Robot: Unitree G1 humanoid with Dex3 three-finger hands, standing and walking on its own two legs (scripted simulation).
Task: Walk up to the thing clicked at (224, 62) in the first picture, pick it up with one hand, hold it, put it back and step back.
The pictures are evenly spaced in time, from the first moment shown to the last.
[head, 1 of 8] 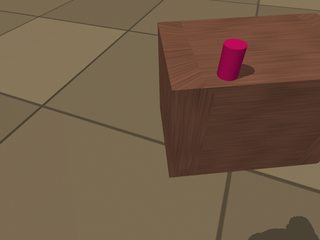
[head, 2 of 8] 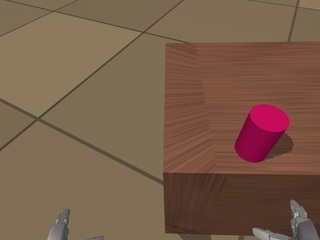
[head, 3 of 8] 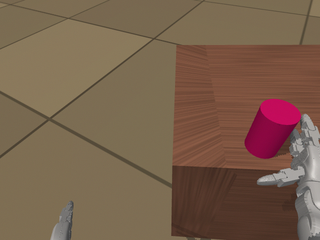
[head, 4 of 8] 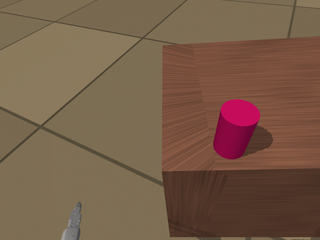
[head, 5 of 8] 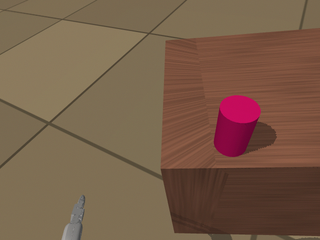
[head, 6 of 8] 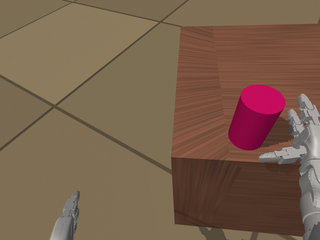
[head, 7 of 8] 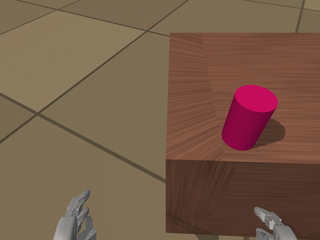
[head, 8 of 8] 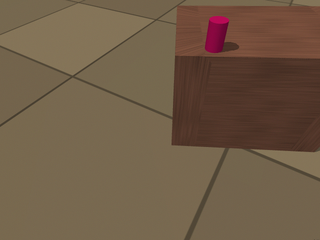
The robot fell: no
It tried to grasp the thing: yes
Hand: right
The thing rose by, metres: 0.00
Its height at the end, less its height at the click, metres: +0.00
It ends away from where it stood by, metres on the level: 0.06
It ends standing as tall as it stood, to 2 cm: yes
